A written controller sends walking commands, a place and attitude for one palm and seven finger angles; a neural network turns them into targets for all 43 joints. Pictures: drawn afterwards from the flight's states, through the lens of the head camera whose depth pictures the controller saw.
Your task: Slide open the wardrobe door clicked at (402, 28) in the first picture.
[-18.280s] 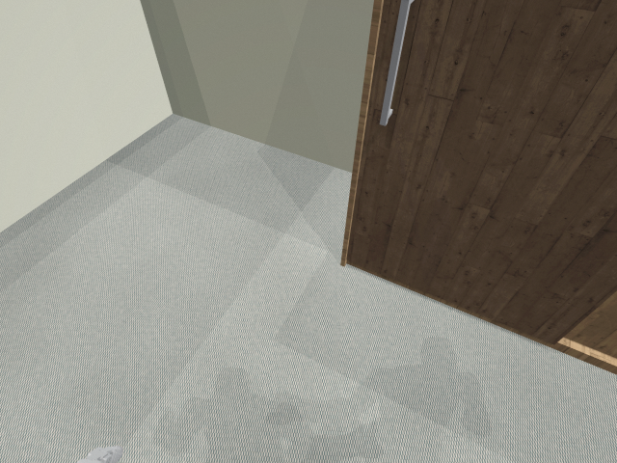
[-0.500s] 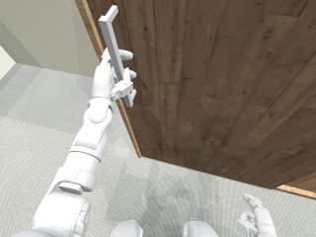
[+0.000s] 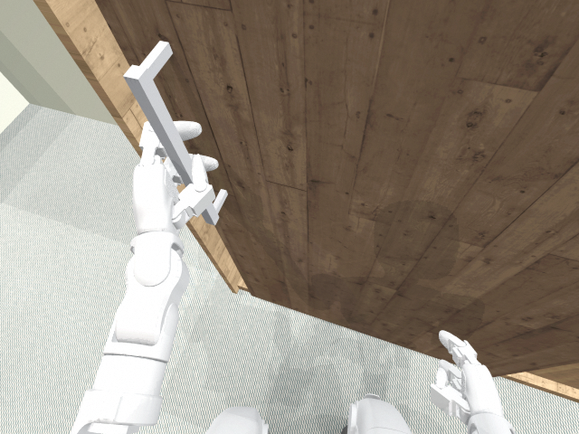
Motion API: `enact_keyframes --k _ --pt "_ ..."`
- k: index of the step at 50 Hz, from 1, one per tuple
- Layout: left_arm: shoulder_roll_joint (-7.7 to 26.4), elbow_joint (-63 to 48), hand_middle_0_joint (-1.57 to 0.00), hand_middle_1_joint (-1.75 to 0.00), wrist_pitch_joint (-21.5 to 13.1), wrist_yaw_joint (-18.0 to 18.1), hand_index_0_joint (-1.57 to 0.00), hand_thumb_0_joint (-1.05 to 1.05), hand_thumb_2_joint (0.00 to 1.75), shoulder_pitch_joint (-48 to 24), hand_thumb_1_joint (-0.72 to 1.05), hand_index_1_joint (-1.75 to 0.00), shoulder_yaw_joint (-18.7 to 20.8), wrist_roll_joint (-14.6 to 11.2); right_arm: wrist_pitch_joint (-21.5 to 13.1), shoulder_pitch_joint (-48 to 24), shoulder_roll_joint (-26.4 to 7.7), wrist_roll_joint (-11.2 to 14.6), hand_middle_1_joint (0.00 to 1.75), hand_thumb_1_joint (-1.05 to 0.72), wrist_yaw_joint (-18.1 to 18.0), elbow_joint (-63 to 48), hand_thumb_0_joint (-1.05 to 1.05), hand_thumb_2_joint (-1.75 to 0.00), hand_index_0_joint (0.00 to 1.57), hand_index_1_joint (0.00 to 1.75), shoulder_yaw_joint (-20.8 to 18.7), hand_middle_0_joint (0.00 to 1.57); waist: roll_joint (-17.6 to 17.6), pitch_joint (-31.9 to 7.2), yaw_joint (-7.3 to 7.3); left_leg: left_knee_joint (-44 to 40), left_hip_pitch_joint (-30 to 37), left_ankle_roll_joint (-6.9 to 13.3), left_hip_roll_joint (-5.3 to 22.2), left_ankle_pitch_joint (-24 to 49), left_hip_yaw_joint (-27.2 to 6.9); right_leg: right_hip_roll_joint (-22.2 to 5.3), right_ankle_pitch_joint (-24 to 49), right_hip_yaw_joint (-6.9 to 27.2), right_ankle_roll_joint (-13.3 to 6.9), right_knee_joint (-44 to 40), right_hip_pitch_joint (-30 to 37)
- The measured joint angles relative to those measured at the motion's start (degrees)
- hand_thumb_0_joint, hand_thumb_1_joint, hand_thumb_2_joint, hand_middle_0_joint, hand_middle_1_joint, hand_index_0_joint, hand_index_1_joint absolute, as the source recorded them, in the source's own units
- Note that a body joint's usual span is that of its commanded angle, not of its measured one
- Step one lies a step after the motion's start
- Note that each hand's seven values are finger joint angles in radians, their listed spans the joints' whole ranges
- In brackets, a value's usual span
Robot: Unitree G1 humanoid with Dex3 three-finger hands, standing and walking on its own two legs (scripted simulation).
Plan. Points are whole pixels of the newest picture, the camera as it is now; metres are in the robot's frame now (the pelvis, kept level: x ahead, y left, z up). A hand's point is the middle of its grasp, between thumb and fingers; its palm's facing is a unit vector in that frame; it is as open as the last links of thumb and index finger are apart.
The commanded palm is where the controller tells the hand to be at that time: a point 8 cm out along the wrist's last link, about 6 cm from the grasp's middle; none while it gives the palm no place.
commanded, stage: step sideways, sliding the door along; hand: left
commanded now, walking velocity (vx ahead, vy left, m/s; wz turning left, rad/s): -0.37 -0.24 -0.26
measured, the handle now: (192, 155) +0.41 +0.20 +0.10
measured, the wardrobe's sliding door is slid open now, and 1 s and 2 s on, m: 0.06 0.31 0.56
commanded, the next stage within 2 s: none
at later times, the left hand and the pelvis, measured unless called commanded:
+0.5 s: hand (298, 215) +0.34 +0.05 +0.11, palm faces +0.23 -0.97 -0.04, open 5.9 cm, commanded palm +0.30 +0.03 +0.11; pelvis +0.04 -0.09 +0.01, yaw -3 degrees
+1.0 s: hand (417, 253) +0.31 -0.08 +0.11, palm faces +0.15 -0.98 -0.09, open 5.9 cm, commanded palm +0.28 -0.09 +0.11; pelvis -0.03 -0.19 +0.01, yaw -8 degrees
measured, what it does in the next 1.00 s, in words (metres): steps to the right: right foot, then left foot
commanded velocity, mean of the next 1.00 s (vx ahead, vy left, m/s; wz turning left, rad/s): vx -0.33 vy -0.27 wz -0.15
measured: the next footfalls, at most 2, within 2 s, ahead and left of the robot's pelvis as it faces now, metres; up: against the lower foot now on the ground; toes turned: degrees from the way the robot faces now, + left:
right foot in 0.16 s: +0.10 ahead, -0.14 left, +0.00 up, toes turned -7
left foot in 0.48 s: +0.07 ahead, +0.05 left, +0.00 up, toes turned +4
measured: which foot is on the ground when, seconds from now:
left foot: down 0.00-0.20, up 0.22-0.46, down 0.48-0.84, up 0.86-1.00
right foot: up 0.00-0.14, down 0.16-0.48, up 0.50-0.80, down 0.82-1.00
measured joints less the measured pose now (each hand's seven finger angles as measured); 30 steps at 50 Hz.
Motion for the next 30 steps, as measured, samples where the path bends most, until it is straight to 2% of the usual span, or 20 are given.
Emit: enact_keyframes --k 3,8,10,11,14,17,19,21,23,24,25,27,29,30 --pt "0.4 -3.0 -0.39 -1.39 -0.5 -0.4 -0.14 0.01 0.88 3.5 0.82 -1.40 -0.1 0.2 -0.8 0.0 1.4 -0.6 0.30 -0.90 1.2 -0.8 0.01 -0.90 0.20 0.30 1.4 0.20 0.4 0.7 0.86 -1.8 2.7 -1.7 2.1 0.3 0.7 -0.1 1.7 -1.1 0.3 -0.6 0.2" --pt "1.8 -7.1 -0.42 -1.39 -0.5 -1.1 -0.15 0.00 0.88 9.1 0.80 -1.40 1.9 -0.7 -1.4 -0.2 4.4 -1.1 0.30 -0.90 2.3 -2.1 0.01 -0.90 0.20 0.30 3.9 0.20 0.9 1.6 1.43 0.9 5.1 -3.4 5.7 0.5 3.1 0.3 12.2 -3.6 0.8 -14.2 5.0" --pt "1.4 -7.8 -0.43 -1.38 -0.5 -1.2 -0.14 0.00 0.89 10.7 0.79 -1.40 3.1 -0.9 -1.5 -0.6 4.8 -0.9 0.30 -0.90 2.4 -2.0 0.01 -0.90 0.20 0.30 4.8 0.20 2.0 1.5 0.38 5.8 3.4 -3.1 7.9 0.7 3.0 1.3 10.4 -5.6 -2.5 -16.7 7.7" --pt "0.9 -8.1 -0.44 -1.37 -0.7 -1.1 -0.13 0.00 0.89 11.5 0.79 -1.40 3.6 -0.9 -1.3 -1.1 4.6 -0.8 0.30 -0.90 2.2 -1.7 0.01 -0.90 0.20 0.30 5.1 0.20 2.3 1.1 -0.03 10.0 1.1 -2.6 7.8 0.8 1.7 1.6 9.1 -6.3 -4.2 -16.9 7.7" --pt "-0.6 -9.9 -0.42 -1.34 -1.5 -0.3 -0.13 0.00 0.89 14.4 0.79 -1.40 4.6 -0.8 -1.1 -3.7 3.4 -1.1 0.30 -0.90 1.1 -0.7 0.01 -0.90 0.21 0.30 5.1 0.21 0.2 0.1 -0.36 23.3 -6.6 -1.6 0.2 -12.1 -3.7 0.7 9.9 -4.7 -7.2 -18.0 5.6" --pt "-2.2 -11.9 -0.39 -1.32 -2.6 0.8 -0.13 0.00 0.88 16.8 0.80 -1.40 4.0 -0.3 -0.9 -5.6 1.7 -1.4 0.30 -0.90 1.0 -0.3 0.01 -0.90 0.21 0.30 4.4 0.20 -1.2 0.9 -1.36 24.8 -10.5 -1.8 -4.8 -14.6 -4.4 0.6 13.8 -2.8 -6.7 -21.8 5.9" --pt "-2.6 -12.9 -0.37 -1.32 -3.2 1.1 -0.15 0.00 0.87 18.0 0.81 -1.40 2.9 0.3 0.0 -5.7 1.2 -1.4 0.30 -0.90 1.0 -0.4 0.01 -0.90 0.23 0.31 3.9 0.20 -2.5 1.3 -1.88 19.8 -11.1 -2.0 -6.3 -12.4 -3.4 0.8 16.5 -1.3 -7.1 -23.7 6.2" --pt "-2.7 -13.9 -0.36 -1.32 -3.8 0.8 -0.17 0.01 0.87 19.2 0.82 -1.40 1.6 0.9 0.8 -4.8 1.1 -1.4 0.30 -0.90 1.0 -1.0 0.01 -0.90 0.23 0.31 3.1 0.20 -4.0 0.9 -2.26 12.5 -10.1 -1.9 -6.8 -7.4 -1.8 1.2 17.9 0.2 -6.9 -24.7 6.4" --pt "-2.5 -14.8 -0.36 -1.34 -4.6 0.4 -0.19 0.01 0.87 20.7 0.82 -1.40 -0.1 1.2 1.3 -3.4 0.8 -1.6 0.30 -0.90 0.9 -1.7 0.01 -0.90 0.22 0.31 2.6 0.20 -4.6 -0.5 -2.48 2.5 -6.9 -1.3 -5.5 2.7 0.1 2.2 17.5 1.0 -6.2 -24.1 6.2" --pt "-2.5 -15.5 -0.36 -1.34 -4.9 0.0 -0.19 0.02 0.87 21.6 0.83 -1.40 -1.0 1.3 1.2 -2.3 0.3 -1.6 0.30 -0.90 0.9 -2.5 0.01 -0.90 0.22 0.31 2.3 0.20 -3.6 -1.9 -2.62 -2.1 -4.8 0.5 -3.5 13.9 0.2 3.7 16.3 1.0 -5.0 -22.0 5.2" --pt "-2.2 -15.9 -0.37 -1.35 -5.1 -0.4 -0.20 0.02 0.87 22.1 0.83 -1.40 -2.0 1.3 1.0 -1.5 0.0 -1.5 0.30 -0.90 1.0 -3.1 0.01 -0.90 0.22 0.31 1.7 0.20 -2.9 -2.9 -2.69 -3.8 -3.3 1.2 -2.3 13.7 0.1 4.5 11.1 0.7 -3.2 -17.0 3.5" --pt "-1.1 -15.8 -0.38 -1.36 -5.3 -0.6 -0.20 0.02 0.87 21.2 0.83 -1.39 -3.2 2.3 0.4 -1.3 0.7 -1.7 0.30 -0.90 1.1 -3.0 0.01 -0.90 0.21 0.30 0.8 0.20 -4.2 -2.3 -2.36 -2.8 -1.6 1.3 -1.9 6.0 0.9 3.9 1.0 2.3 -1.1 -5.5 0.8" --pt "-1.2 -15.5 -0.38 -1.37 -4.4 -0.5 -0.20 0.02 0.87 20.3 0.83 -1.39 -3.8 3.3 -0.6 -1.1 1.4 -2.2 0.30 -0.90 1.5 -3.2 0.01 -0.90 0.21 0.30 1.0 0.20 -4.1 -1.3 -2.21 -2.4 -0.5 0.4 -0.7 3.8 0.8 3.0 -2.6 2.5 -0.1 1.4 -0.9" --pt "-1.6 -15.3 -0.37 -1.38 -4.0 -0.5 -0.21 0.02 0.87 20.0 0.83 -1.39 -3.9 3.6 -1.0 -1.0 1.7 -2.3 0.30 -0.90 1.8 -3.4 0.01 -0.90 0.21 0.30 1.4 0.20 -3.6 -0.9 -2.03 -2.8 0.0 -0.7 0.4 4.3 0.7 2.4 -2.2 2.1 0.2 2.9 -1.4"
